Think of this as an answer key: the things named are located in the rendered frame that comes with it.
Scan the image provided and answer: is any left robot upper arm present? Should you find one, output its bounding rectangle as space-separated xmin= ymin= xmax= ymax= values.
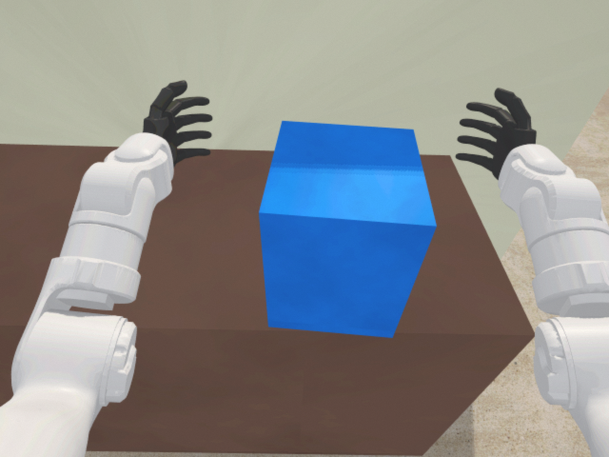
xmin=0 ymin=308 xmax=137 ymax=457

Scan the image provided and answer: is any carton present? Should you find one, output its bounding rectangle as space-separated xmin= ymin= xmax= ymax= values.
xmin=259 ymin=121 xmax=437 ymax=338

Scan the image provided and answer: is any right robot upper arm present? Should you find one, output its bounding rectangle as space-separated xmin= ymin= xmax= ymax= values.
xmin=533 ymin=316 xmax=609 ymax=457

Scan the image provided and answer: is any pedestal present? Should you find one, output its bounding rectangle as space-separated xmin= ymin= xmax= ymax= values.
xmin=0 ymin=144 xmax=535 ymax=456

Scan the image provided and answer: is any left robot forearm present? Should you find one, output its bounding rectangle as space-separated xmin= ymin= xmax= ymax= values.
xmin=11 ymin=132 xmax=174 ymax=395

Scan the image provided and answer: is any right robot forearm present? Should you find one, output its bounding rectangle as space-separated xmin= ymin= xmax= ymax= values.
xmin=498 ymin=144 xmax=609 ymax=317

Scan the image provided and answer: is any robot left hand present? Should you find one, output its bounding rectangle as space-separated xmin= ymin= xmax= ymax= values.
xmin=143 ymin=80 xmax=212 ymax=167

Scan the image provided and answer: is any robot right hand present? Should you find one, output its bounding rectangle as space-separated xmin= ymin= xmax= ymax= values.
xmin=456 ymin=88 xmax=537 ymax=180

